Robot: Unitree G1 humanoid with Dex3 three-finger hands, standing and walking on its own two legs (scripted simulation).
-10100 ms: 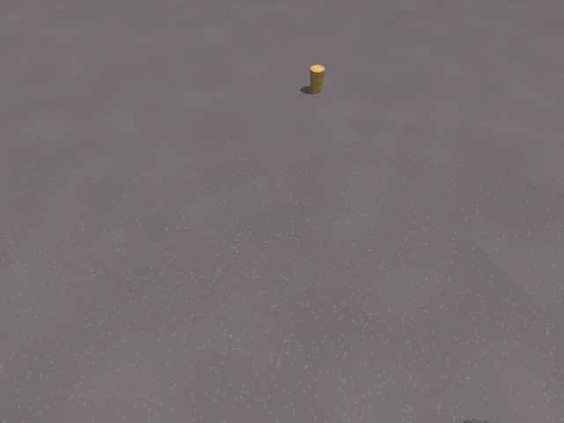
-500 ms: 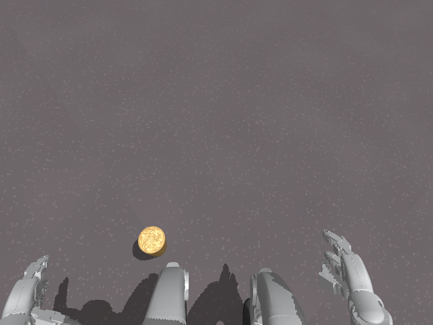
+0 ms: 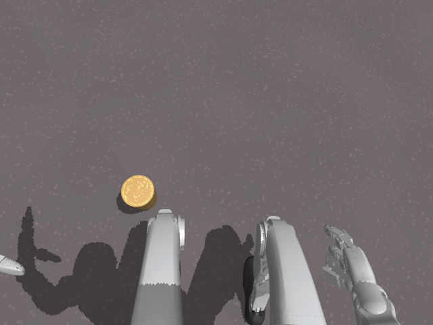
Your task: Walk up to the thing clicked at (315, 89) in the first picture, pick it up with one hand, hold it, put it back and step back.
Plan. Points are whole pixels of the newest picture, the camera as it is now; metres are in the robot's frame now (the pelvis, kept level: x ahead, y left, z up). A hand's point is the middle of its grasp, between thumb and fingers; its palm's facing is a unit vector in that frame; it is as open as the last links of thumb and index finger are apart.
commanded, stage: go down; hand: left
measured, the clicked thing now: (142, 195) +0.38 +0.24 -0.43
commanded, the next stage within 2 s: approach in 1.64 s
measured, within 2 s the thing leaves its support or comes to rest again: neither
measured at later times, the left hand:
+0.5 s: hand (5, 214) +0.27 +0.41 -0.10, palm faces +0.25 -0.96 -0.15, open 17.5 cm
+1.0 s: hand (6, 210) +0.28 +0.42 -0.11, palm faces +0.25 -0.96 -0.13, open 17.6 cm
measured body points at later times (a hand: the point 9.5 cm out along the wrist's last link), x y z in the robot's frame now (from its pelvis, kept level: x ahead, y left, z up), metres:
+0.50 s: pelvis -0.02 +0.00 -0.07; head +0.18 +0.06 +0.33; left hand +0.25 +0.46 -0.09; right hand +0.19 -0.27 -0.17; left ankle +0.07 +0.14 -0.48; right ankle +0.07 -0.14 -0.48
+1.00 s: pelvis -0.02 +0.00 -0.11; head +0.17 +0.05 +0.29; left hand +0.26 +0.47 -0.10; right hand +0.17 -0.27 -0.21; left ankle +0.07 +0.14 -0.48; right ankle +0.07 -0.14 -0.48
